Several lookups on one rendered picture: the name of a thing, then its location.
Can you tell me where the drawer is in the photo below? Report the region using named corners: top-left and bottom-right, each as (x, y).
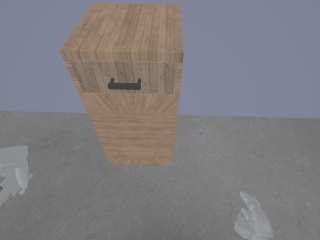
top-left (71, 60), bottom-right (176, 95)

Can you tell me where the robot left hand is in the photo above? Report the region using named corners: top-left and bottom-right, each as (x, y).
top-left (0, 145), bottom-right (33, 208)

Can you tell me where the cabinet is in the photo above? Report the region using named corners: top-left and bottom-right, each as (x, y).
top-left (60, 3), bottom-right (184, 167)

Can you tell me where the robot right hand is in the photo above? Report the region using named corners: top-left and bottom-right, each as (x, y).
top-left (234, 191), bottom-right (274, 240)

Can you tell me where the handle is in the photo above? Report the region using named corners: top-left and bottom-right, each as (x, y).
top-left (107, 78), bottom-right (141, 90)

